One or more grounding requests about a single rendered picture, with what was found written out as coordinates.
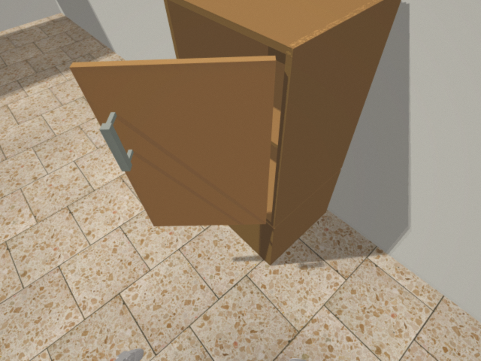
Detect handle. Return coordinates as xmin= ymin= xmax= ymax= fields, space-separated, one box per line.
xmin=99 ymin=112 xmax=134 ymax=171

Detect cupboard door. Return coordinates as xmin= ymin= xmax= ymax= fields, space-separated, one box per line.
xmin=69 ymin=56 xmax=276 ymax=226

